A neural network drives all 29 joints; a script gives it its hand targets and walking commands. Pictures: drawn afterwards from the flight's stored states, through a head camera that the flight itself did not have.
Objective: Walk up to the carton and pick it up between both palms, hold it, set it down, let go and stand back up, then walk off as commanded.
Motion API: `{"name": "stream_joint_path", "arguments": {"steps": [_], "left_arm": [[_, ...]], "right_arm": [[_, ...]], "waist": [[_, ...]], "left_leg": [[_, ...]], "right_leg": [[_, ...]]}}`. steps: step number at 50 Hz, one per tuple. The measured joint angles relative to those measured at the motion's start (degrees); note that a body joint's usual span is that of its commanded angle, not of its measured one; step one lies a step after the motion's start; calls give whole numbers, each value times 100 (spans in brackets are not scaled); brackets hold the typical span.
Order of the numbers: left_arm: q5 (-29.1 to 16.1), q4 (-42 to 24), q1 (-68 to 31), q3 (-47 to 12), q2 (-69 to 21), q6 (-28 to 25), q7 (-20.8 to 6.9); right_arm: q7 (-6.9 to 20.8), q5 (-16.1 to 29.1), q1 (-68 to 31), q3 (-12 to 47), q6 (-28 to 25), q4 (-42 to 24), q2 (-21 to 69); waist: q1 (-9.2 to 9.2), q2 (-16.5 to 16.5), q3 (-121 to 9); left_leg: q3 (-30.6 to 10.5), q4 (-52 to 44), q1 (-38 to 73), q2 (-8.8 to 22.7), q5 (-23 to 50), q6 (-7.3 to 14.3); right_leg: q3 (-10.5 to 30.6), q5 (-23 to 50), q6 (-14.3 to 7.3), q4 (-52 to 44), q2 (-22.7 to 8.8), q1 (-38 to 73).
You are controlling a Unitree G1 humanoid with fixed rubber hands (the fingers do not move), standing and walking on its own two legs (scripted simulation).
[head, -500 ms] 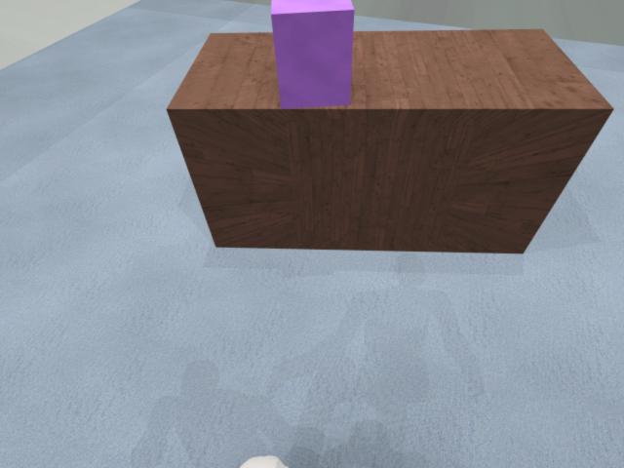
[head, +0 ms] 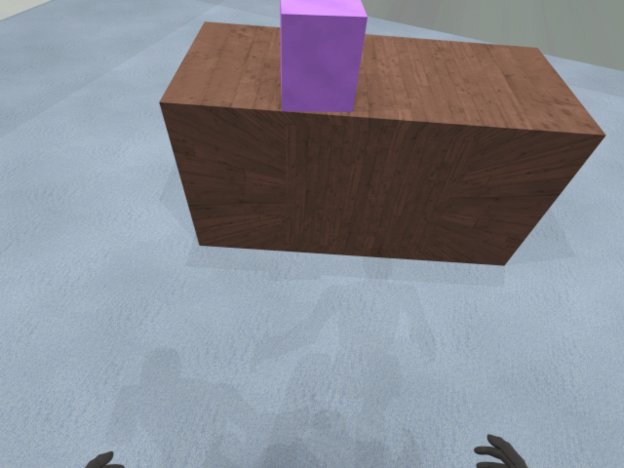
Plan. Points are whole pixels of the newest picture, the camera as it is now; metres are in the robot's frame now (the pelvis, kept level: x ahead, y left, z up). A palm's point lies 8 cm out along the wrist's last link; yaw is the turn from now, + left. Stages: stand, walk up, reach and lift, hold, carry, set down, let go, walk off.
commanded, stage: stand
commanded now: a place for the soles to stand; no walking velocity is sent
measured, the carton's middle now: (317, 49) +1.12 -0.02 +0.01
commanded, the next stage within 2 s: none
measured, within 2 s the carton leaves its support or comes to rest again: neither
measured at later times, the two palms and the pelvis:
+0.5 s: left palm out of the picture +0.11 +0.29 -0.11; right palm out of the picture +0.10 -0.28 -0.11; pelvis +0.02 +0.01 +0.01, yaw +0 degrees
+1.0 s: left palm out of the picture +0.09 +0.29 -0.10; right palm out of the picture +0.08 -0.29 -0.10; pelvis +0.01 +0.00 +0.02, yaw +0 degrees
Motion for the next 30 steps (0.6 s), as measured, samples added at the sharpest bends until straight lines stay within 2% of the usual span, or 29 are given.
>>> {"name": "stream_joint_path", "arguments": {"steps": [18,30], "left_arm": [[7,355,25,-11,-155,60,-11],[0,495,35,-23,-238,120,10]], "right_arm": [[3,10,155,-54,35,280,-100],[-50,-19,199,-31,45,434,-35]], "waist": [[-120,46,-164],[-115,102,-204]], "left_leg": [[97,-552,338,-108,168,79],[84,-710,524,-91,201,53]], "right_leg": [[74,195,109,-551,-103,314],[60,234,117,-725,-82,507]]}}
